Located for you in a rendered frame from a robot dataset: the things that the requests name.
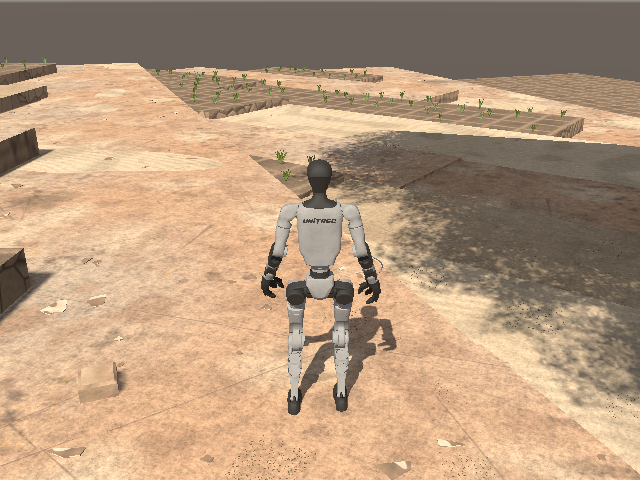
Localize robot right upper arm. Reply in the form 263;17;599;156
340;203;368;258

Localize robot right hand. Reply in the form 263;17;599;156
358;280;381;304

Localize humanoid robot head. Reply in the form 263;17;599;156
302;159;337;209

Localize robot right shin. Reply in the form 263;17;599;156
334;330;349;398

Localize robot left hand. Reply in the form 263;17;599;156
261;276;284;298

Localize robot right forearm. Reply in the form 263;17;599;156
358;242;378;284

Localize robot left upper arm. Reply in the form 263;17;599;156
272;203;299;258

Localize robot left forearm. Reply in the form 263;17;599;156
263;242;282;280

